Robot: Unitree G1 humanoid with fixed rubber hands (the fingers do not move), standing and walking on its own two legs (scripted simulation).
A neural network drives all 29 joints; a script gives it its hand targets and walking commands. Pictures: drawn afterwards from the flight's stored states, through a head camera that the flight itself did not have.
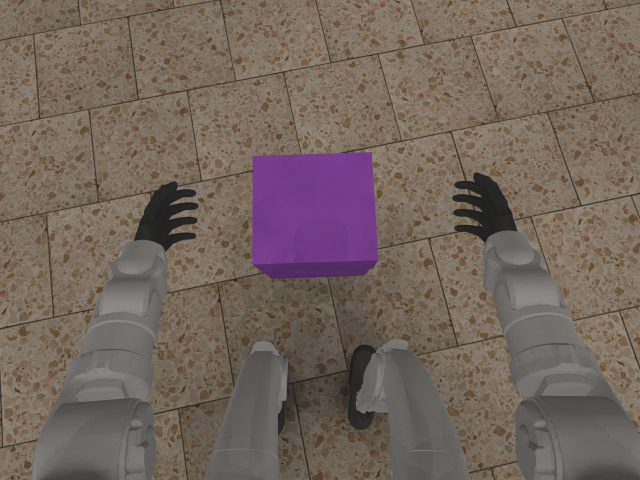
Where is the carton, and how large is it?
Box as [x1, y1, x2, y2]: [252, 152, 377, 278]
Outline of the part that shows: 371,152 253,156 252,264 271,278 363,275 377,260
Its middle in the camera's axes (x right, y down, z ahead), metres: -0.01 -0.04 +0.94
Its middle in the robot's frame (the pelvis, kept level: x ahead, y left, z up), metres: +0.51 +0.04 -0.53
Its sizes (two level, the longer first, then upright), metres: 0.255 0.234 0.290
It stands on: the floor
